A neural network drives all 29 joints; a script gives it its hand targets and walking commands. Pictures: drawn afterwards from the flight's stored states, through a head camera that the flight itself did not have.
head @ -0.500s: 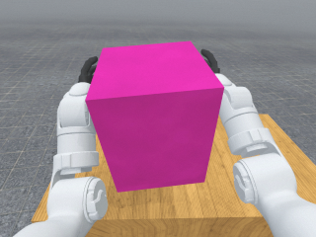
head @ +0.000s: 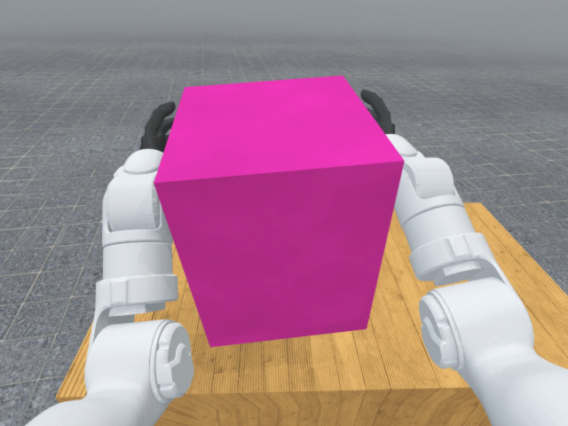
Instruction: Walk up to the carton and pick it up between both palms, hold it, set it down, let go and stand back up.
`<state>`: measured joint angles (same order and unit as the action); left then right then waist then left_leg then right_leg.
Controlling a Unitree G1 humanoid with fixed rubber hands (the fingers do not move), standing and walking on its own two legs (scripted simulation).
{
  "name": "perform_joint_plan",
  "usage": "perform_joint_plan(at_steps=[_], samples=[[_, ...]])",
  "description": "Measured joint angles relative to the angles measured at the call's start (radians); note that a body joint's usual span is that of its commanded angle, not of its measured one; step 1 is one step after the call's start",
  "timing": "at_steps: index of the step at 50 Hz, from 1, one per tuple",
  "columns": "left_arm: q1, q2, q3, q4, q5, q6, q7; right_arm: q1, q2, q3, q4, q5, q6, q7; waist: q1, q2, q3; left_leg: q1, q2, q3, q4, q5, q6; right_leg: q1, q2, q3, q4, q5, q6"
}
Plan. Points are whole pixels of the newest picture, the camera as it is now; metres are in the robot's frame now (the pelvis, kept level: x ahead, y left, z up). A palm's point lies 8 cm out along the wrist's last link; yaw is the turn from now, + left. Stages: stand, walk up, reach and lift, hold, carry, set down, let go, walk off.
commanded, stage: hold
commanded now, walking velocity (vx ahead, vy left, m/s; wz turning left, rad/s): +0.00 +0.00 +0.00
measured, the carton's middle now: (277, 210) +0.31 +0.00 +0.23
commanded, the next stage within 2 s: none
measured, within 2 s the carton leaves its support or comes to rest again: neither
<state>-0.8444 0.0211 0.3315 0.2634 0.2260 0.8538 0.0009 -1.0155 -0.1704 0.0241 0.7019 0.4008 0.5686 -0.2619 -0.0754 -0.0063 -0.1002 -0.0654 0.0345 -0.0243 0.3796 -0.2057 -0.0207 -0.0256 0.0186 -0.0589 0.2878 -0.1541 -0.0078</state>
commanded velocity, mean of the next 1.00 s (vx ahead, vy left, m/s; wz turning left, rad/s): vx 0.00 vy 0.00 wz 0.00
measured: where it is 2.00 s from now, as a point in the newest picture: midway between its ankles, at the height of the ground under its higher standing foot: outside the picture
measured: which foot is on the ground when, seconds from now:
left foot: down 0.00-1.00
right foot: down 0.00-1.00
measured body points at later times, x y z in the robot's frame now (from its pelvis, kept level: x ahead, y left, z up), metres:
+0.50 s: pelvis +0.00 +0.00 +0.00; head -0.09 +0.02 +0.44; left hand +0.38 +0.15 +0.28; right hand +0.39 -0.14 +0.30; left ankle +0.01 +0.13 -0.75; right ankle +0.01 -0.11 -0.75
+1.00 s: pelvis +0.00 +0.00 +0.00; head -0.07 +0.02 +0.44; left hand +0.39 +0.16 +0.26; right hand +0.40 -0.13 +0.28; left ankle +0.01 +0.13 -0.75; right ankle +0.01 -0.11 -0.75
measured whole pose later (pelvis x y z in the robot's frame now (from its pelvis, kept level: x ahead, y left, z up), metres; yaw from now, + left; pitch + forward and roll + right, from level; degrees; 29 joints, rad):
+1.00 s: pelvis +0.00 +0.00 +0.00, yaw +0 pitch -5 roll -1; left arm -0.84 0.04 0.32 0.28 0.20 0.84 0.01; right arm -1.02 -0.17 0.04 0.71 0.41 0.57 -0.27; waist -0.07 -0.01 -0.09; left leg -0.09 0.03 -0.02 0.38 -0.20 -0.02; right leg -0.05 0.01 -0.06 0.29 -0.15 0.00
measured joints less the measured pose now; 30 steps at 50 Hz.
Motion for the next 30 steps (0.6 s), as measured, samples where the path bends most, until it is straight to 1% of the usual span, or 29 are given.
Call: perform_joint_plan(at_steps=[4, 9, 15, 30], samples=[[-0.002, 0.0, 0.003, -0.001, -0.001, 0.001, 0.001, -0.006, 0.004, -0.009, 0.005, -0.002, 0.0, -0.001, 0.001, -0.002, -0.003, 0.002, 0.0, -0.001, 0.0, 0.001, -0.001, 0.002, 0.0, 0.0, 0.001, 0.0, -0.001], [-0.018, 0.002, 0.012, 0.029, 0.003, 0.003, -0.002, -0.023, 0.011, -0.029, 0.037, -0.016, 0.005, 0.004, 0.005, -0.008, -0.009, 0.002, -0.003, 0.001, -0.008, 0.006, 0.001, -0.003, -0.002, 0.001, 0.003, 0.0, -0.001], [-0.029, 0.009, 0.011, 0.044, 0.003, 0.001, -0.004, -0.035, 0.01, -0.028, 0.055, -0.019, 0.001, 0.008, 0.004, -0.01, -0.011, -0.006, -0.003, 0.001, -0.006, 0.008, 0.0, -0.01, -0.002, 0.001, 0.003, 0.003, -0.001], [-0.032, 0.009, 0.004, 0.05, 0.002, -0.003, 0.001, -0.028, 0.004, -0.02, 0.052, -0.012, -0.002, 0.009, 0.002, 0.001, -0.016, -0.013, -0.003, 0.001, -0.003, 0.004, 0.001, -0.013, -0.002, 0.002, -0.002, 0.004, 0.001]])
